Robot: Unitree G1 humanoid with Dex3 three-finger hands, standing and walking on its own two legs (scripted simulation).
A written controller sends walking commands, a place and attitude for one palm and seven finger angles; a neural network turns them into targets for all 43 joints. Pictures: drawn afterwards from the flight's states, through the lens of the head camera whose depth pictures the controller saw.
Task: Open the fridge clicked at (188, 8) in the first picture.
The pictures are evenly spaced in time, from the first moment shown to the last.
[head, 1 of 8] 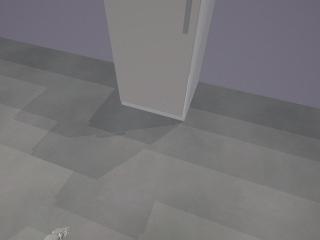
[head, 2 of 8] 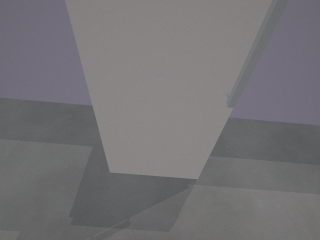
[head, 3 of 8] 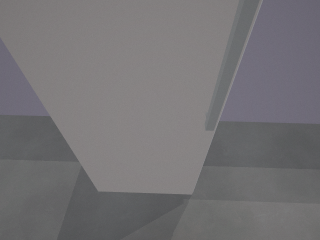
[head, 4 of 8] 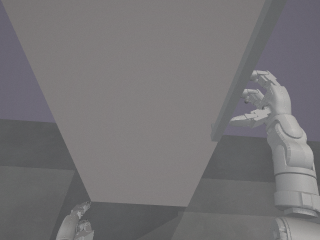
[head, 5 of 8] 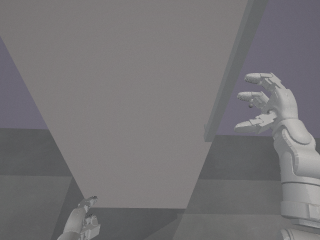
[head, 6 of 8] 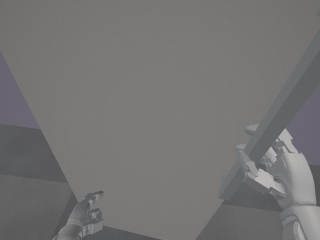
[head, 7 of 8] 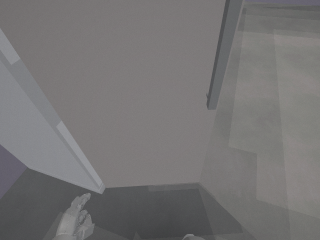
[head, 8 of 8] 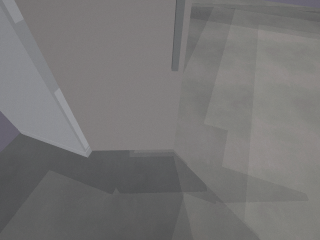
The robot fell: no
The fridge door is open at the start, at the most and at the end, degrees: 0 73 69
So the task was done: yes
